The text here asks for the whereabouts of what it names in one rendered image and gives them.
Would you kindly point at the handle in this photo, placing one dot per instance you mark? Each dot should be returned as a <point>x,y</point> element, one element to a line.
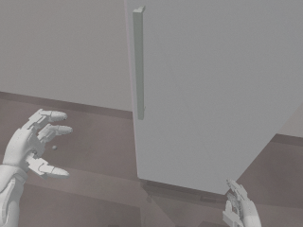
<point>139,60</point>

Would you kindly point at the robot right hand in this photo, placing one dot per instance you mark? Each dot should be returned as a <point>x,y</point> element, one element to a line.
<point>246,212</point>

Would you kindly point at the left robot forearm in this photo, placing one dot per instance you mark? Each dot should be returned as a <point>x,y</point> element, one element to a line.
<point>12,180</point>

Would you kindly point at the fridge door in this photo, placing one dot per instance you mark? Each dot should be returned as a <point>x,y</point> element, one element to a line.
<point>221,77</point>

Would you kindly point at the robot left hand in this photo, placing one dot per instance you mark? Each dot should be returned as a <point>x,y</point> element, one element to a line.
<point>24,141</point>

